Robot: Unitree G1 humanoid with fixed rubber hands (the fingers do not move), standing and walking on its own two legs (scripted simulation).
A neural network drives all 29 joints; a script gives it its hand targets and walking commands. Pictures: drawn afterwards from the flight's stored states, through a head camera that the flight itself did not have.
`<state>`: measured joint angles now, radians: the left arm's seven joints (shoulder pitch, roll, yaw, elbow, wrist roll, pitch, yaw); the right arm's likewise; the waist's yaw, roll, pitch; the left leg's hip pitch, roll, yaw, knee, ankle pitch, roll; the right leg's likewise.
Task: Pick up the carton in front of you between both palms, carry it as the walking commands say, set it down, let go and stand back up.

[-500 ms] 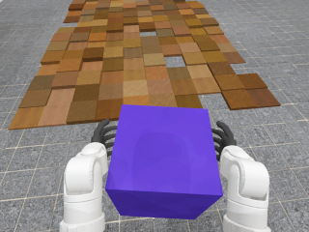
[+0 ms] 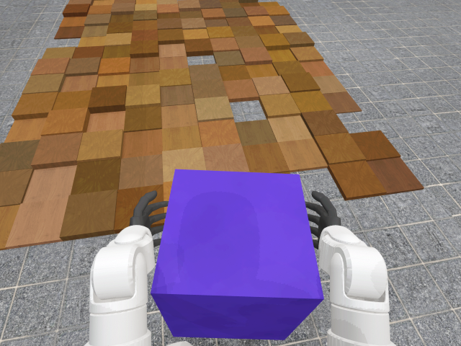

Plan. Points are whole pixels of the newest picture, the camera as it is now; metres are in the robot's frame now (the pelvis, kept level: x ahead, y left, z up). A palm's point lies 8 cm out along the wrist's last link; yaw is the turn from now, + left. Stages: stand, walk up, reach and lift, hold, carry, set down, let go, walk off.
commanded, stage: carry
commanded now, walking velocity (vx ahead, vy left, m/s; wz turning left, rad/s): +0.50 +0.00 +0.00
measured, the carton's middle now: (233, 259) +0.26 +0.00 +0.00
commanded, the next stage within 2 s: none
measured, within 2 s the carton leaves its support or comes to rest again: neither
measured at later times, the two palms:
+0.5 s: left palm (171, 72) +0.64 +0.14 +0.13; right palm (298, 72) +0.67 -0.16 +0.13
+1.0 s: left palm out of the picture +1.05 +0.16 +0.15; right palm (274, 3) +1.05 -0.14 +0.15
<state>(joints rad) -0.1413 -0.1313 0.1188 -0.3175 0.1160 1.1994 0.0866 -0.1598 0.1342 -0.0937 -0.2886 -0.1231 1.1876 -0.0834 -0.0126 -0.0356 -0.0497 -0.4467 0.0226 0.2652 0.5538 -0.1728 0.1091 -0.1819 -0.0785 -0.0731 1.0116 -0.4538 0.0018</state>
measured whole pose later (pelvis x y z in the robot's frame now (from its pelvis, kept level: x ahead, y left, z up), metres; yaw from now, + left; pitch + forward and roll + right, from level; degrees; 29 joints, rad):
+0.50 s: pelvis +0.33 -0.03 -0.01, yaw +3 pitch +2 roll +0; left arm -0.46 -0.08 0.14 -0.29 0.06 1.24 0.14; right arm -0.45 0.04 -0.17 -0.31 -0.05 1.26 -0.11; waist 0.04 0.03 0.00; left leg -0.18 0.04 0.06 1.06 -0.48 0.03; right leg -0.49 -0.02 -0.22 0.62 -0.18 -0.11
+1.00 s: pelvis +0.65 +0.01 +0.01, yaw +1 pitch +8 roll +1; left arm -0.85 0.03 0.33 -0.03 0.04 1.32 0.14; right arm -0.88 0.04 -0.27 0.02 -0.10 1.28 -0.14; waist -0.04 -0.02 0.05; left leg -0.31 0.00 0.12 0.49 -0.32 0.04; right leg -0.51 0.00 0.01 1.33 -0.53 -0.04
